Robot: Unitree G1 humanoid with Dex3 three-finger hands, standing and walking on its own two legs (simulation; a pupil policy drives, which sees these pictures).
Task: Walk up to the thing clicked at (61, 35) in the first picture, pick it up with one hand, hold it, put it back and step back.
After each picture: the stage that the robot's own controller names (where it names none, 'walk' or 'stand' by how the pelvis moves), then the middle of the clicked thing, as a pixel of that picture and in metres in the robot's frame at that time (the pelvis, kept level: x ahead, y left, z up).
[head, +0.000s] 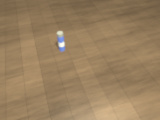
stand; (61, 41) +1.34 +0.25 -0.66
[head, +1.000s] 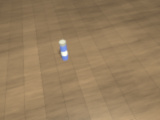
walk; (63, 50) +1.21 +0.30 -0.65
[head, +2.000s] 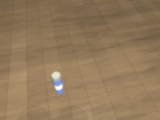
walk; (57, 83) +0.72 +0.27 -0.64
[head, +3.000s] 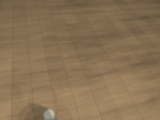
stand; out of the picture +0.45 +0.19 -0.64
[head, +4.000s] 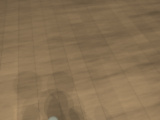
stand; out of the picture +0.39 +0.20 -0.66
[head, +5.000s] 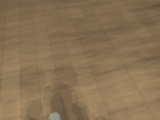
stand; out of the picture +0.40 +0.20 -0.66
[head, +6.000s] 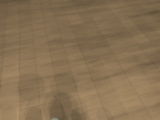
stand; out of the picture +0.39 +0.21 -0.66
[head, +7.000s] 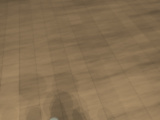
stand; out of the picture +0.39 +0.21 -0.66
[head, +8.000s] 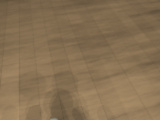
stand; out of the picture +0.38 +0.21 -0.66
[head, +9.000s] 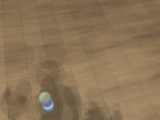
go down; (47, 102) +0.42 +0.20 -0.58
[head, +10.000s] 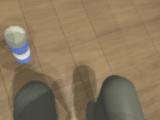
go down; (20, 47) +0.48 +0.23 -0.24
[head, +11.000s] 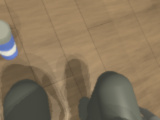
close in; (4, 43) +0.47 +0.24 -0.23
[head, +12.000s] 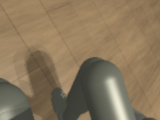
close; out of the picture +0.46 +0.28 -0.17
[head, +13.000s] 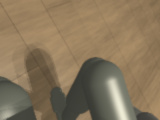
lift; out of the picture +0.44 +0.28 -0.17
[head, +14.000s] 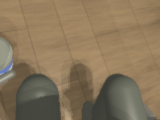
lift; out of the picture +0.34 +0.27 -0.07
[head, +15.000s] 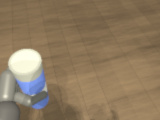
lift; (33, 84) +0.31 +0.16 +0.07
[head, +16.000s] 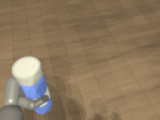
hold; (36, 89) +0.31 +0.16 +0.02
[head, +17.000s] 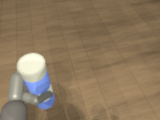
hold; (39, 85) +0.32 +0.16 +0.04
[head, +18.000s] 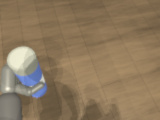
crouch; (31, 76) +0.36 +0.17 -0.02
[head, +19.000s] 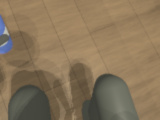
lower; out of the picture +0.49 +0.22 -0.05
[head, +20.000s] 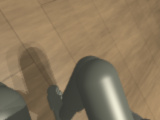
lower; out of the picture +0.46 +0.28 -0.17
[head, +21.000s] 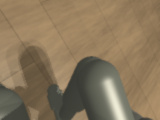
lower; out of the picture +0.46 +0.29 -0.17
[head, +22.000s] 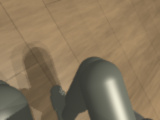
lower; out of the picture +0.45 +0.29 -0.17
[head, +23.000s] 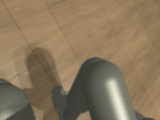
lower; out of the picture +0.44 +0.28 -0.17
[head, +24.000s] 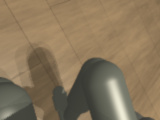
open; out of the picture +0.45 +0.27 -0.17
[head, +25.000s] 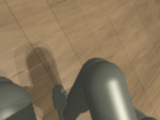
rise; out of the picture +0.44 +0.28 -0.17
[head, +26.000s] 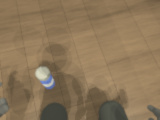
walk; (46, 79) +0.44 +0.20 -0.43
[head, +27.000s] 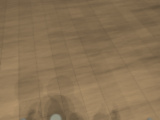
stand; out of the picture +0.39 +0.17 -0.60
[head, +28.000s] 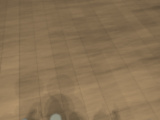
stand; out of the picture +0.39 +0.17 -0.60
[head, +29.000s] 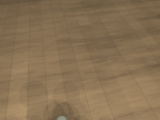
stand; out of the picture +0.41 +0.17 -0.65
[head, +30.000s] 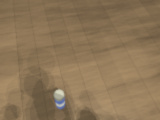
walk; (59, 100) +0.46 +0.12 -0.64
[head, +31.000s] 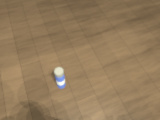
walk; (60, 78) +0.63 +0.18 -0.63
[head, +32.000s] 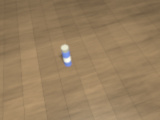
walk; (66, 56) +0.97 +0.24 -0.63
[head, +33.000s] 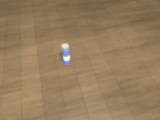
stand; (66, 54) +1.05 +0.18 -0.65
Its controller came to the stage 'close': yes
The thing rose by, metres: 0.69
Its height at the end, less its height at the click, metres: +0.00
